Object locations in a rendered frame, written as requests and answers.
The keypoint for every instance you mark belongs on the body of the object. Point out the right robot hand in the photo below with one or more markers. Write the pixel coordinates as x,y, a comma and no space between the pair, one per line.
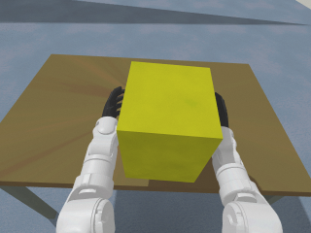
222,111

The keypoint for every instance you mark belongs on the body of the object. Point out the left robot forearm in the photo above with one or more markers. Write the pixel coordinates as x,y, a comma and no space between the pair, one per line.
96,178

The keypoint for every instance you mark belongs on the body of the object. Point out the right robot forearm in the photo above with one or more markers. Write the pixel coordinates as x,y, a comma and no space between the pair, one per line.
231,174

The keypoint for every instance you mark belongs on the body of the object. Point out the table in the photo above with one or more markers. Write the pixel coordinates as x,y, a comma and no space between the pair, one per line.
45,135

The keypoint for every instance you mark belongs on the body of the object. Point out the left robot hand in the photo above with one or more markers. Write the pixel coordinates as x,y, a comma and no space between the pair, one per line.
111,106

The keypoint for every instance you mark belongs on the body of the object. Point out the left robot upper arm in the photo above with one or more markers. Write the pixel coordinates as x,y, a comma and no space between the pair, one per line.
91,215

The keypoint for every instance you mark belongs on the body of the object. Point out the carton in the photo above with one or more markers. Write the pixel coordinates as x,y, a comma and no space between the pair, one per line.
169,124

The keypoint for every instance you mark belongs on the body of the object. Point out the right robot upper arm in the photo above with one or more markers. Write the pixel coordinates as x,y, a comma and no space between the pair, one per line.
249,217

